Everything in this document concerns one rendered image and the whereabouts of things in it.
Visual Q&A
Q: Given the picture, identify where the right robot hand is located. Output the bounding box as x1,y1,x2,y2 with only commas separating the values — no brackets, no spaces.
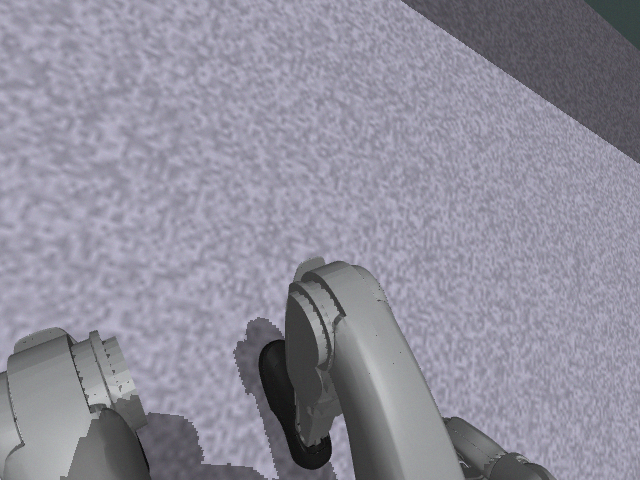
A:
440,413,508,480

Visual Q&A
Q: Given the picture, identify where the right robot arm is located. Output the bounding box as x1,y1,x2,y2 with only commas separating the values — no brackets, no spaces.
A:
489,452,556,480

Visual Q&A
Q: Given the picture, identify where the right robot foot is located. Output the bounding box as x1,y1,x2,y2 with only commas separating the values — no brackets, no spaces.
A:
259,340,332,470

